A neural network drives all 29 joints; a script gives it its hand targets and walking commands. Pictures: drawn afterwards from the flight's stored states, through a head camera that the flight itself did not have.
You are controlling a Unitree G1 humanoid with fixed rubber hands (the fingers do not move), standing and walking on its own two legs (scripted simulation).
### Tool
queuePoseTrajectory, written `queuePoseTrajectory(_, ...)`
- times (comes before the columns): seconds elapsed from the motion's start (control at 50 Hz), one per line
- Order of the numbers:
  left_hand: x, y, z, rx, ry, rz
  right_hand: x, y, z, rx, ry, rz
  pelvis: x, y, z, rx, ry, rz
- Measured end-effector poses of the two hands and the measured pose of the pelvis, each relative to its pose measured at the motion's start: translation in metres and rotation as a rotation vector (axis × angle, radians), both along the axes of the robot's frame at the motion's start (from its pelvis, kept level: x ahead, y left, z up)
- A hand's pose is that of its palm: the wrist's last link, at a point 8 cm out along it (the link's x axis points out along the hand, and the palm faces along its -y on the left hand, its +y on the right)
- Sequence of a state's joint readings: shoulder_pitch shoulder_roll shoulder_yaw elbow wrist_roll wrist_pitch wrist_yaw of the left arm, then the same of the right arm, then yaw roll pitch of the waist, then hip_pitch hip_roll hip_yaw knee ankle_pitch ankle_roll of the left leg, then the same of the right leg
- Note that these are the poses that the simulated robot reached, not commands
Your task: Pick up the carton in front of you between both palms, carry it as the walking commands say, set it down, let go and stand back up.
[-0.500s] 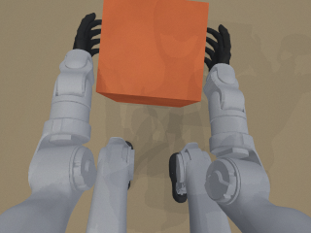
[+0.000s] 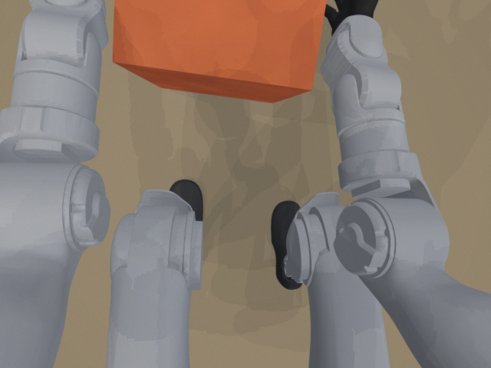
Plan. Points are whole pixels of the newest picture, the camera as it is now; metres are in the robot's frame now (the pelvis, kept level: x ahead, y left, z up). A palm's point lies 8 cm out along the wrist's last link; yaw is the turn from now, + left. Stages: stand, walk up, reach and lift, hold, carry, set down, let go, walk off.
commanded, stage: set down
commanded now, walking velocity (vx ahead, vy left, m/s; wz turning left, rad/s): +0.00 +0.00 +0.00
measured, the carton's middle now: (224, 14) +0.54 +0.08 -0.25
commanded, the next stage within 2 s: none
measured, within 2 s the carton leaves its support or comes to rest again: rests again in 0.40 s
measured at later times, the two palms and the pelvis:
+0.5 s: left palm out of the picture +0.53 +0.24 -0.19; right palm (349, 24) +0.54 -0.07 -0.18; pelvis -0.01 +0.00 -0.02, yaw +0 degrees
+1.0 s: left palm out of the picture +0.53 +0.24 -0.19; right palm (352, 23) +0.54 -0.08 -0.19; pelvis -0.01 -0.01 -0.02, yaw +0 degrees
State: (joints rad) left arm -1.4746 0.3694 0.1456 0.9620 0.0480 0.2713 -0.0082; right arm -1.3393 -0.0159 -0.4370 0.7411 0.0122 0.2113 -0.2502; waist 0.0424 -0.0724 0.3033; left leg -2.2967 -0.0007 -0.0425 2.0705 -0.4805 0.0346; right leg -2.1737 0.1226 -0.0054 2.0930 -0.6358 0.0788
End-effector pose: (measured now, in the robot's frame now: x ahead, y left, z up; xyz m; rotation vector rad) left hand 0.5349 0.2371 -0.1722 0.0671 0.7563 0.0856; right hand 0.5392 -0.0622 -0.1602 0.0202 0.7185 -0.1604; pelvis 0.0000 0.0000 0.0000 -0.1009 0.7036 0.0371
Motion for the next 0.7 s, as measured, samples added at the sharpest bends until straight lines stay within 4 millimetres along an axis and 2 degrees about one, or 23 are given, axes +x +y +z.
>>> queuePoseTrajectory(0.22, 0.002, 0.000, -0.008, 0.000, 0.009, 0.004, 0.000, -0.002, -0.014, 0.016, 0.010, 0.019, -0.003, 0.000, -0.015, 0.015, -0.051, -0.009)
queuePoseTrajectory(0.3, -0.002, 0.001, -0.014, -0.006, 0.021, 0.006, -0.002, -0.002, -0.018, 0.013, 0.023, 0.036, -0.005, -0.001, -0.018, 0.020, -0.066, -0.012)
queuePoseTrajectory(0.7, -0.001, -0.002, -0.017, -0.057, 0.011, -0.022, 0.003, -0.013, -0.027, 0.030, 0.023, 0.102, -0.010, -0.007, -0.025, 0.035, -0.104, -0.029)
